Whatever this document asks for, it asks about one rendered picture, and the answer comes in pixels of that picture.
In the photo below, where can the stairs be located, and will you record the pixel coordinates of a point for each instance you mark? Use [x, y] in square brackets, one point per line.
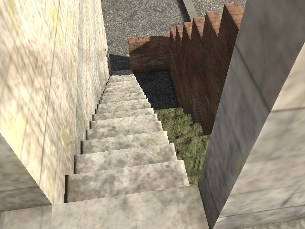
[126, 150]

